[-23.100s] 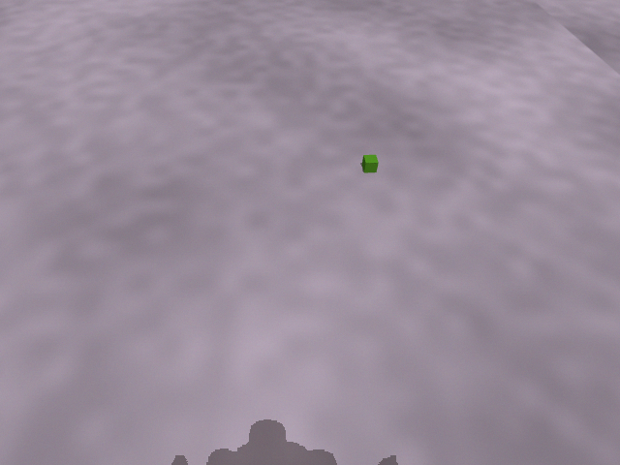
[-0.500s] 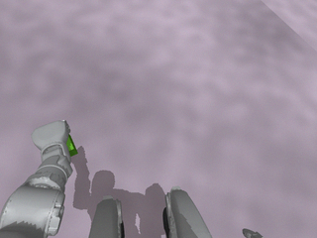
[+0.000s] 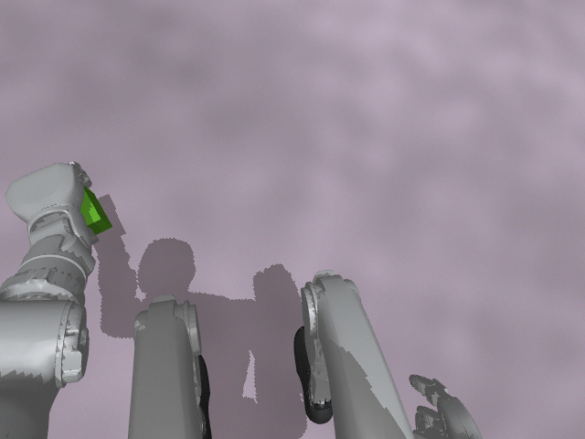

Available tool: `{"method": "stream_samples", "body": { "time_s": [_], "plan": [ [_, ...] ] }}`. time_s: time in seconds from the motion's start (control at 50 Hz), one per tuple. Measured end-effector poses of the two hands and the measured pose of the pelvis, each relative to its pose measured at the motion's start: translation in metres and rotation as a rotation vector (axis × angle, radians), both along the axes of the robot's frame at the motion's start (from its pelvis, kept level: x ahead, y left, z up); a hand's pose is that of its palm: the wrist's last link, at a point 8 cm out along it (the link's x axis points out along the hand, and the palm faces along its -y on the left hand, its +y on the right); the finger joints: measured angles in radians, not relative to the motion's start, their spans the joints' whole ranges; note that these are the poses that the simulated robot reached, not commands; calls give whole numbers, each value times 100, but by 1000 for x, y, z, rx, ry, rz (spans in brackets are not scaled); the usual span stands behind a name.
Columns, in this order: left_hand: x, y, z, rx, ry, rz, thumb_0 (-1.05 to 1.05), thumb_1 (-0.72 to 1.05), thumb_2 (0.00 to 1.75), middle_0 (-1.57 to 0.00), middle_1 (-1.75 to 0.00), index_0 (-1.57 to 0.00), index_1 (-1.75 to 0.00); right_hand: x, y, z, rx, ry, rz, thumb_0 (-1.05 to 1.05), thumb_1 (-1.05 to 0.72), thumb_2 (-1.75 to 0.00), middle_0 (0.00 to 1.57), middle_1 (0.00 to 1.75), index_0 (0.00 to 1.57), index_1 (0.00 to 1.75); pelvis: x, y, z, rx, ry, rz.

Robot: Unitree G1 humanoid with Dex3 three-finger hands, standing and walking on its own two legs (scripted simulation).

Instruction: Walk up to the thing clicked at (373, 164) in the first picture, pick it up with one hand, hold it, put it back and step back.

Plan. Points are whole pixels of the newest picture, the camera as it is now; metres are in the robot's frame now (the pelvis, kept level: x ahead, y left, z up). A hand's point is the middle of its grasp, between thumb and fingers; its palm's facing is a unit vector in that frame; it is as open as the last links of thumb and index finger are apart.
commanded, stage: crouch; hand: left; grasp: from above
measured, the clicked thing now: (76, 215) +0.45 +0.26 -0.19
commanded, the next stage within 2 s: lower in 0.80 s
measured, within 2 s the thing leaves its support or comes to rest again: rests again in 1.86 s
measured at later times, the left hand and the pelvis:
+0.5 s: hand (93, 218) +0.46 +0.26 -0.25, palm faces -0.40 -0.18 -0.90, open 9.5 cm; pelvis -0.02 +0.00 -0.09, yaw -2 degrees
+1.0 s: hand (99, 220) +0.47 +0.26 -0.30, palm faces -0.40 -0.18 -0.90, open 9.5 cm; pelvis -0.01 +0.00 -0.12, yaw -3 degrees
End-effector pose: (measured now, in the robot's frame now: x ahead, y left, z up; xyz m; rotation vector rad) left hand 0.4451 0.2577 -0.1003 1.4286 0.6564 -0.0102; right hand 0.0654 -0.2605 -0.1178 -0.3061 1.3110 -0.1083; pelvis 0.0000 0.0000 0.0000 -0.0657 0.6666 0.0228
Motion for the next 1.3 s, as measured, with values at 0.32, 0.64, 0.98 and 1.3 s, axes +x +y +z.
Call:
{"method": "stream_samples", "body": {
  "time_s": [0.32,0.64,0.98,1.3],
  "plan": [
    [15,0,-65,-14,15,4,0,5,41,-80,-44,-79,-44,-32,-18,-44,-37,80,16,1,-89,-89,20,30,20,30,-9,-3,-58,-8,-19,-14],
    [23,4,-106,-8,20,-7,0,5,44,-80,-44,-79,-44,-76,-3,-84,14,168,5,1,-89,-89,20,30,20,30,-17,-1,-102,-19,-46,-23],
    [29,8,-135,-6,14,-5,0,4,47,-81,-44,-80,-44,-71,-5,-94,22,185,51,0,-89,-90,20,30,20,30,-12,1,-121,-36,-45,-27],
    [34,4,-178,-30,30,-26,0,4,47,-80,-44,-80,-44,-75,-6,-102,20,223,100,0,-90,-90,20,30,20,30,-11,2,-140,-60,-72,-43]
  ]
}}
